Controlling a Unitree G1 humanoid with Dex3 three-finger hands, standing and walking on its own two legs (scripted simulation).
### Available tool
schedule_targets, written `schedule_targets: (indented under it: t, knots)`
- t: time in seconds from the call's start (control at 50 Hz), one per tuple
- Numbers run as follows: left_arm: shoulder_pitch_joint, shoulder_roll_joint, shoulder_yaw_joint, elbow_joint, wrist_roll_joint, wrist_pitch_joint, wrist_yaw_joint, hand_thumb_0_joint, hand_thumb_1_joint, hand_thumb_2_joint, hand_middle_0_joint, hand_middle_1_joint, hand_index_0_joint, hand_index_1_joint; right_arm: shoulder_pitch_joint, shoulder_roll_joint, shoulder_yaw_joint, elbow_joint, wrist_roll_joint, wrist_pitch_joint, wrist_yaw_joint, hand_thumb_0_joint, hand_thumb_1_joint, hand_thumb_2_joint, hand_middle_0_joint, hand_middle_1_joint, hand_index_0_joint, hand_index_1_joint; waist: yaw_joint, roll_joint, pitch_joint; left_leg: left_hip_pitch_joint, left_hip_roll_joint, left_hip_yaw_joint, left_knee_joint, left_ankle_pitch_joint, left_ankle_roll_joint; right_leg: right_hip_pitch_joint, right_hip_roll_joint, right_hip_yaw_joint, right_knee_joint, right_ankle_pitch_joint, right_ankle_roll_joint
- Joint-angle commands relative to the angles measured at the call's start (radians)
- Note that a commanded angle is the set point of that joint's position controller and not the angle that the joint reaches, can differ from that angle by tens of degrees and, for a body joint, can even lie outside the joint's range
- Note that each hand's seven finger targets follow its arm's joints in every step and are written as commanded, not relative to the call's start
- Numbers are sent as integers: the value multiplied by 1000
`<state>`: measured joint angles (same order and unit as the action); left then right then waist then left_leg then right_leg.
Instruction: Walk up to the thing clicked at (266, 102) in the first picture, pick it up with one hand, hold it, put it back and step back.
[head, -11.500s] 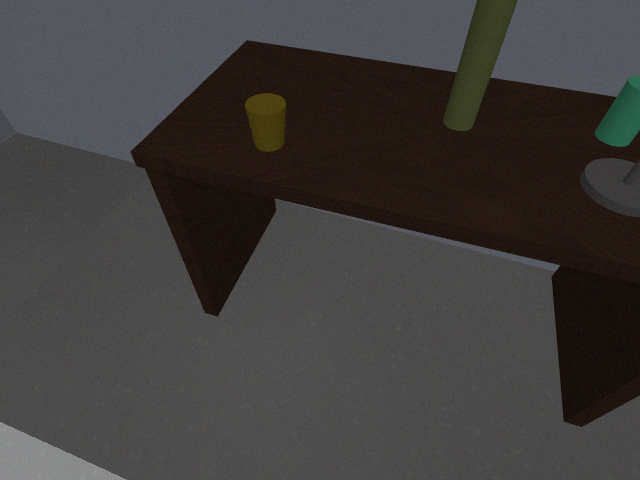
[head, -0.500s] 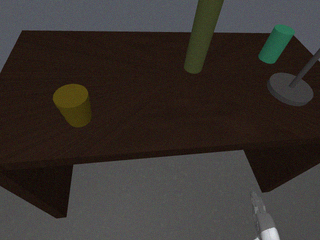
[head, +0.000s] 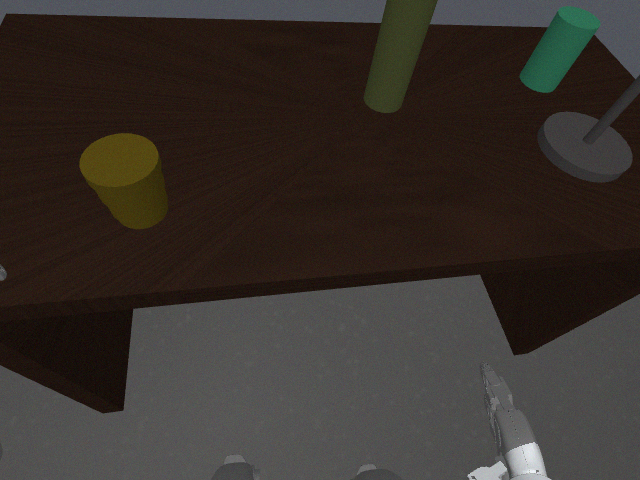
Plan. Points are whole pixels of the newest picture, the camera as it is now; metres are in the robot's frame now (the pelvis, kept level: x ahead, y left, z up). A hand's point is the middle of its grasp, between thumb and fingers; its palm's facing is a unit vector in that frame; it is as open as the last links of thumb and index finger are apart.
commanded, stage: close in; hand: left
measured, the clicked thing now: (132, 186) +0.48 +0.21 +0.05
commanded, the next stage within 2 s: rest palm in 0.66 s
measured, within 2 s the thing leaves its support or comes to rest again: neither
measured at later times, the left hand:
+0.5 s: hand (97, 198) +0.46 +0.25 +0.06, palm faces +0.21 -0.98 +0.01, open 17.6 cm
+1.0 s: hand (132, 197) +0.47 +0.21 +0.05, palm faces +0.21 -0.98 +0.00, open 17.5 cm
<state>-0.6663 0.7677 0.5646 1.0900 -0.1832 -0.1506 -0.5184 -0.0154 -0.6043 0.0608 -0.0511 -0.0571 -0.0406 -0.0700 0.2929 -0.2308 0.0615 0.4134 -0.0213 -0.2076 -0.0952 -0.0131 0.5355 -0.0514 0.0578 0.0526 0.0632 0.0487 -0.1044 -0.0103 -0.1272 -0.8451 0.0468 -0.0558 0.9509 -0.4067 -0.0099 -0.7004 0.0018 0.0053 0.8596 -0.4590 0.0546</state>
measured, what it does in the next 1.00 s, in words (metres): stands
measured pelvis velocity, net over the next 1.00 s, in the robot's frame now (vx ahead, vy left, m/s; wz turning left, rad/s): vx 0.00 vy -0.01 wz -0.04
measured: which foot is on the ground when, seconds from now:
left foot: down 0.00-1.00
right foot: down 0.00-1.00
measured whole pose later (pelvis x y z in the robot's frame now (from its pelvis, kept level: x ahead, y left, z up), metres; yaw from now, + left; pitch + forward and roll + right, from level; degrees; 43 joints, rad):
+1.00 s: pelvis +0.00 -0.01 -0.01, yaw -2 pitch +18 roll -3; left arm -0.62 0.42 0.42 0.87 -0.12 -0.28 -0.07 -0.02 -0.60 0.02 -0.13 -0.03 -0.13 -0.03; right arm 0.39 -0.22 -0.04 0.13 -0.03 0.03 0.03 -0.01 0.52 -0.05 0.06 0.05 0.06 0.05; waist -0.13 0.00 -0.13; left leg -0.90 0.07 -0.03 1.03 -0.45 -0.02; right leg -0.79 0.02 0.04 0.97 -0.50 0.05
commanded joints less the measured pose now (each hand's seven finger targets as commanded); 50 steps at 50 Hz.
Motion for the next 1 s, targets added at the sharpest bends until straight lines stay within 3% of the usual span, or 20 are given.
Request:
schedule_targets:
  t: [0.0,0.04,0.08,0.1,0.14,0.2,0.22,0.24,0.26,0.28,0.3,0.32,0.36,0.44,0.46,0.54,0.68,0.78,0.9,0.98]
  knots:
    - [-453,293,36,-327,-23,-124,88,0,-611,67,-58,-63,-50,-77,44,-205,-134,-184,5,-26,-2,0,548,-49,49,51,49,51,-31,246,-444,542,8,-7,-65,420,7,-93,28,-55,-64,272,-58]
    - [-414,231,13,-289,-12,-143,132,0,-611,80,-62,-71,-50,-89,22,-191,-128,-246,1,-13,14,0,540,-52,48,51,49,51,-32,220,-428,496,4,2,-49,432,12,-83,26,-51,-54,307,-56]
    - [-373,262,47,-274,7,-161,177,0,-611,44,-52,-47,-51,-54,61,-176,-124,-219,-4,12,31,0,550,-49,48,51,48,51,-13,232,-409,455,2,7,-34,435,12,-87,26,-47,-37,312,-56]
    - [-374,237,31,-279,12,-170,191,0,-611,36,-56,-48,-57,-52,53,-176,-135,-244,-6,20,40,0,546,-49,48,51,49,51,-10,245,-403,438,-1,12,-29,424,10,-80,24,-43,-35,313,-57]
    - [-346,228,48,-307,19,-181,227,0,-592,48,-59,-52,-59,-57,57,-167,-142,-240,-11,41,60,0,540,-51,48,51,49,51,25,292,-438,428,0,13,-20,467,4,-63,21,-42,-12,331,-63]
    - [-321,191,55,-365,24,-185,275,0,-578,23,-71,-43,-73,-44,37,-168,-153,-307,-16,66,79,0,534,-51,48,50,49,50,38,307,-529,469,11,12,-12,564,-3,-2,29,-47,1,394,-64]
    - [-327,80,-24,-335,23,-176,276,0,-586,29,-70,-46,-72,-48,18,-136,-128,-333,-13,69,82,0,535,-51,49,50,49,50,5,273,-512,451,11,20,-5,539,7,-7,31,-39,0,406,-58]
    - [-340,40,-41,-349,16,-174,277,0,-592,34,-66,-49,-68,-52,21,-132,-121,-328,-13,75,85,0,533,-52,48,51,49,51,2,244,-498,439,18,11,-9,530,7,-22,36,-44,3,393,-60]
    - [-392,43,-61,-397,15,-180,284,0,-596,41,-62,-45,-60,-51,-25,-147,-139,-345,-10,75,80,0,532,-53,48,51,49,51,1,243,-509,417,13,17,-8,495,10,-10,35,-36,1,388,-58]
    - [-358,106,-9,-390,22,-179,301,0,-611,19,-71,-42,-71,-46,0,-155,-151,-327,-11,83,76,0,527,-53,48,51,49,51,8,239,-526,409,13,19,-10,481,15,5,33,-34,2,392,-57]
    - [-348,110,-9,-389,27,-181,307,0,-611,12,-71,-42,-73,-44,-10,-178,-168,-358,-10,85,74,0,528,-53,48,51,49,51,5,201,-529,410,14,20,-12,463,17,11,35,-35,-3,384,-55]
    - [-325,81,-23,-370,29,-179,311,0,-611,10,-72,-44,-76,-44,7,-151,-148,-356,-8,90,78,0,531,-51,49,51,49,51,1,192,-522,405,13,22,-13,462,18,15,35,-34,0,395,-54]
    - [-311,27,-50,-371,22,-180,320,0,-597,25,-63,-48,-70,-46,58,-175,-178,-336,-11,98,75,0,539,-50,49,51,49,51,-19,166,-468,399,16,21,-16,440,18,-23,39,-38,1,372,-52]
    - [-309,22,-47,-375,23,-176,350,0,-545,4,-66,-33,-78,-24,104,-172,-178,-363,1,117,81,0,545,-46,49,50,49,50,-25,92,-391,317,2,37,-31,304,30,-15,33,-25,-16,320,-45]
    - [-317,0,-50,-368,19,-178,350,0,-557,0,-67,-31,-80,-21,140,-180,-202,-340,0,123,82,0,543,-46,49,50,49,50,-47,94,-381,325,5,33,-28,306,30,-46,35,-29,-13,318,-46]
    - [-367,-34,-98,-418,34,-190,350,0,-540,0,-68,-18,-79,-10,108,-134,-158,-381,3,125,96,0,544,-46,49,50,49,50,-33,129,-397,345,-1,40,-22,325,28,-49,28,-23,-4,329,-46]
    - [-410,-87,-152,-374,47,-185,375,0,-611,0,-72,-13,-79,-9,87,-134,-159,-390,-8,131,91,0,536,-50,49,50,49,50,-42,178,-440,382,3,38,-14,338,23,-47,26,-21,-4,335,-48]
    - [-371,-28,-85,-376,54,-186,415,0,-611,19,-109,-12,-104,-22,123,-162,-193,-402,-10,158,101,0,537,-53,49,51,49,51,-20,161,-447,355,0,37,-11,356,24,-5,29,-26,3,356,-48]
    - [-326,-124,-133,-434,60,-195,443,0,-611,18,-116,-14,-110,-24,79,-140,-182,-460,-7,176,113,0,534,-53,49,50,49,50,-9,133,-432,363,6,27,-35,340,16,-16,39,-37,8,318,-53]
    - [-336,-77,-107,-468,55,-213,445,0,-535,139,-395,-253,-399,-252,48,-130,-171,-502,2,185,109,0,529,-47,49,50,49,50,1,118,-476,348,4,36,-20,395,24,36,35,-26,18,386,-48]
